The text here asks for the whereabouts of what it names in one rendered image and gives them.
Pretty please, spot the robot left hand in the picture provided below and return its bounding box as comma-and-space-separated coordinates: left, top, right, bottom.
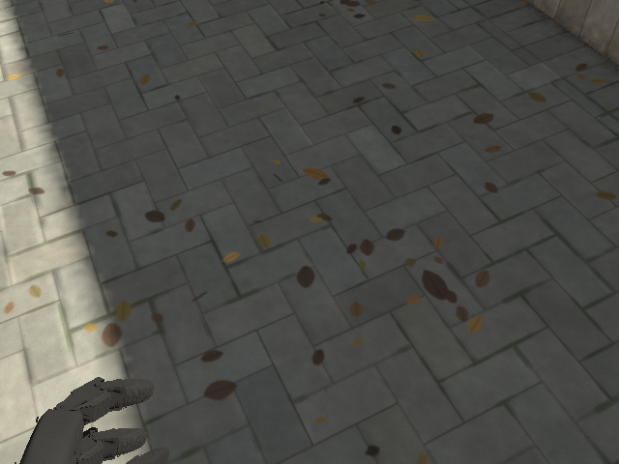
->
15, 377, 169, 464

